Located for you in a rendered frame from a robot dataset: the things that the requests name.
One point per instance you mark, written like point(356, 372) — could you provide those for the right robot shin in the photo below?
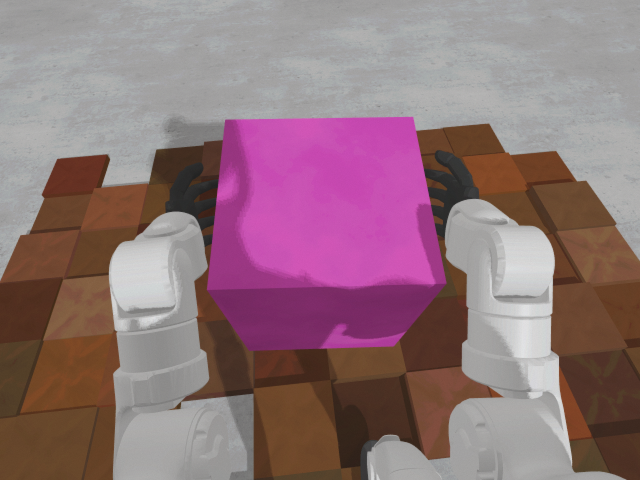
point(387, 438)

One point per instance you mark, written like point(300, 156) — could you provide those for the right robot upper arm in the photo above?
point(511, 439)

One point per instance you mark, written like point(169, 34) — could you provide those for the robot left hand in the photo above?
point(182, 197)

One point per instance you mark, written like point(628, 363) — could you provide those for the carton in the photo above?
point(324, 235)

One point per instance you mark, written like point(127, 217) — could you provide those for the left robot forearm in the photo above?
point(154, 310)

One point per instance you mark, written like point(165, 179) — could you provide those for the left robot upper arm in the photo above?
point(181, 444)

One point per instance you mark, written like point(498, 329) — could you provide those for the robot right hand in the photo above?
point(459, 187)

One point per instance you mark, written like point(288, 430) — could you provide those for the right robot forearm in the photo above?
point(509, 295)

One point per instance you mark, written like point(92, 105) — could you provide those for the right robot thigh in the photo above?
point(398, 460)

